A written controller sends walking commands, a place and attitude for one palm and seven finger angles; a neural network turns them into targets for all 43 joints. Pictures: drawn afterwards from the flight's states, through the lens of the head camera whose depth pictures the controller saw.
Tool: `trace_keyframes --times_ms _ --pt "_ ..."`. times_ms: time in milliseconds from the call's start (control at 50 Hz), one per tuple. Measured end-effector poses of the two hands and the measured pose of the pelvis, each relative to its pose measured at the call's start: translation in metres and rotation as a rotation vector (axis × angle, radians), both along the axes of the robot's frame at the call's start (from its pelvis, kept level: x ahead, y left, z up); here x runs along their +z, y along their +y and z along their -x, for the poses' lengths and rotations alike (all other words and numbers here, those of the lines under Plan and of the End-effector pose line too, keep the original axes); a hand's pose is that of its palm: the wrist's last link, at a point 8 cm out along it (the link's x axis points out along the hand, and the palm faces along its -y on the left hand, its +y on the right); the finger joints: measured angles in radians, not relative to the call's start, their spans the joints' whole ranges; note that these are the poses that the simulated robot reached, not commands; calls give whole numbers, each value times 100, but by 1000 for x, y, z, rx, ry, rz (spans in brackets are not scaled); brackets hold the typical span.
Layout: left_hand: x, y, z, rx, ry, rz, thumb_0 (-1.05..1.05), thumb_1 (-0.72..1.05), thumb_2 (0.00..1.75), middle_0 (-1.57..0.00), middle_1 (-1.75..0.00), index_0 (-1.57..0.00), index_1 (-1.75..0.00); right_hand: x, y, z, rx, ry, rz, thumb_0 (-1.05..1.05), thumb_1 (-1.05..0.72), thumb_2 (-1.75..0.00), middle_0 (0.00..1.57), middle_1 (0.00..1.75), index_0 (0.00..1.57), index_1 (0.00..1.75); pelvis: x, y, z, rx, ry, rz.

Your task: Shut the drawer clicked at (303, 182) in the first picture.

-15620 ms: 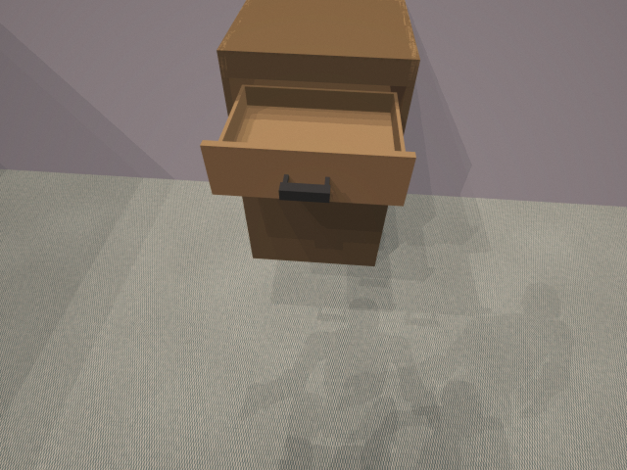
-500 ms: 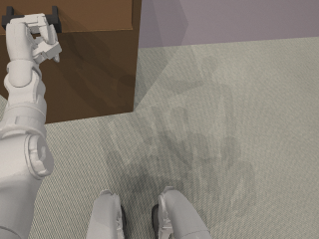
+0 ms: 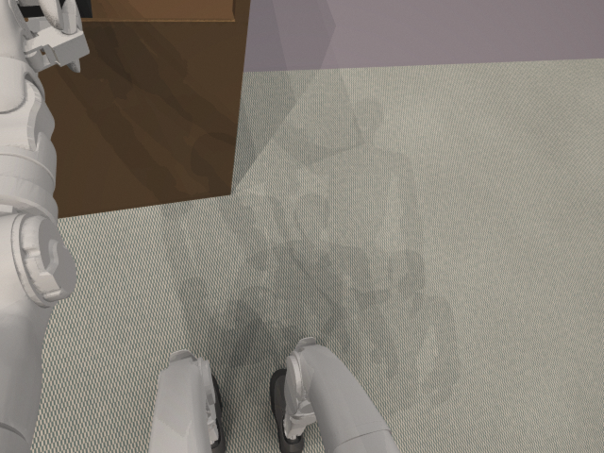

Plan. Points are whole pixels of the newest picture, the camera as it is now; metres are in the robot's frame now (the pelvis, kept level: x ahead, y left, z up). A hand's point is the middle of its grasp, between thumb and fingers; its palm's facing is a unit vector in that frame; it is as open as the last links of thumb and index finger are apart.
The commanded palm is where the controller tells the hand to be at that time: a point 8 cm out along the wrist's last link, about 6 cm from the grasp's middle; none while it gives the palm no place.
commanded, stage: pull the fist back off the drawer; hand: left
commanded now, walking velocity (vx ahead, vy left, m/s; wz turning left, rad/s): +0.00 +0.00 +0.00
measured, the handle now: out of the picture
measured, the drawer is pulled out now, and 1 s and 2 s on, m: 0.00 0.00 0.00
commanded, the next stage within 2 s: draw the hand back to the body in 0.56 s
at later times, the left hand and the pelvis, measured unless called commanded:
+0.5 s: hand (85, 37) +0.59 +0.17 +0.07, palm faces +0.11 -0.99 -0.02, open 2.9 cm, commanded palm +0.56 +0.19 +0.07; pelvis +0.02 +0.00 +0.01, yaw +0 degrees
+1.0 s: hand (6, 64) +0.49 +0.20 +0.14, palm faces +0.15 -0.99 -0.03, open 3.2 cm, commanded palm +0.44 +0.24 +0.15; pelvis +0.08 -0.01 +0.09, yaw +2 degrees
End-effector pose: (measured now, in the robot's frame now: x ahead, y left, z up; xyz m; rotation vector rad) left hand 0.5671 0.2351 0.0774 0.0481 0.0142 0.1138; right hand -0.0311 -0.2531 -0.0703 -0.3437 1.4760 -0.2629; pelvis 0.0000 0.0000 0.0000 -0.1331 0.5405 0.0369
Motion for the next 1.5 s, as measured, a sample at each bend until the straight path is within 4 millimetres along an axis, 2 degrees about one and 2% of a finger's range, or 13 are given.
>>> trace_keyframes --times_ms 180,340,560,740,840,960,1080,1160,1260,1360,1500 --pt "1 -1 0 -6 7 3 0 59 93 -140 -159 -140 -160 0 3 8 -6 7 -17 0 -90 -90 20 30 20 30 -1 1 1 -5 -5 1" --pt "-1 -4 3 -9 0 10 -2 65 91 -140 -159 -140 -160 -2 4 -1 -9 14 -45 0 -90 -90 20 30 20 30 3 1 -5 -10 -8 -6" --pt "-4 -15 7 3 7 25 -4 79 91 -140 -159 -140 -160 -1 0 -44 -6 -28 -84 0 -91 -90 20 30 20 30 17 -2 -28 -20 -22 -29" --pt "0 -12 12 17 -20 22 -3 80 89 -140 -159 -140 -160 2 -7 -85 -14 -73 -97 0 -91 -90 20 30 20 30 27 -6 -48 -30 -36 -45" --pt "28 -1 45 13 -42 -13 0 84 89 -139 -159 -140 -160 17 -3 -114 -37 -135 -146 0 -91 -90 20 30 20 30 51 -6 -64 -39 -84 -63" --pt "57 14 97 25 14 13 1 88 90 -140 -159 -140 -160 47 1 -167 23 -266 -172 1 -91 -90 20 30 20 30 82 -8 -81 -14 -177 -78" --pt "83 16 136 18 -48 17 1 89 90 -140 -160 -140 -160 72 -4 -223 106 -439 -146 1 -91 -90 20 30 20 30 94 -6 -86 14 -255 -84" --pt "94 12 160 -27 -47 11 1 90 90 -140 -160 -140 -160 86 -3 -250 144 -542 -143 1 -91 -90 20 30 20 30 100 -5 -84 20 -303 -91" --pt "106 18 191 31 45 -100 1 89 90 -140 -159 -141 -160 105 9 -271 142 -622 -147 1 -91 -90 20 30 20 30 112 -4 -81 10 -376 -110" --pt "136 29 225 122 64 -189 2 89 90 -140 -159 -140 -160 123 26 -287 169 -690 -173 1 -91 -90 20 30 20 30 127 -2 -82 14 -446 -122" --pt "174 38 264 201 18 -230 2 89 90 -140 -159 -140 -160 138 46 -302 236 -745 -216 1 -91 -90 20 30 20 30 140 -1 -81 24 -529 -134"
